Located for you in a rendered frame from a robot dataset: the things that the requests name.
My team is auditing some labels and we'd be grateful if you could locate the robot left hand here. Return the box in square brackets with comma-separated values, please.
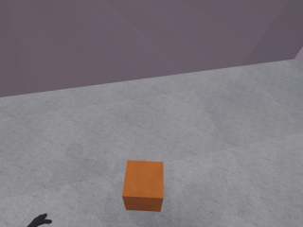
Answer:
[27, 213, 52, 227]

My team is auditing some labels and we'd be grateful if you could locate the carton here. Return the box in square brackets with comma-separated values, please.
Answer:
[122, 160, 164, 212]

